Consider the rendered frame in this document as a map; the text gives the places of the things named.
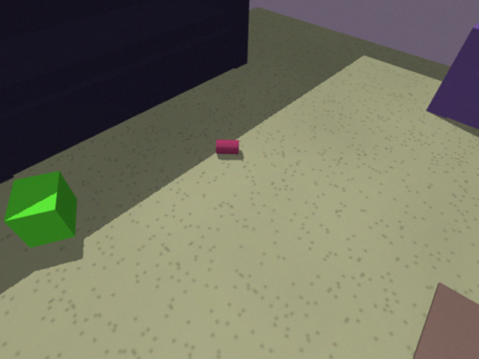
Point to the armchair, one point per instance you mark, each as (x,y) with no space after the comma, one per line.
(458,95)

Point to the sofa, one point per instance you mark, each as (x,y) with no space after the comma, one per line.
(71,69)

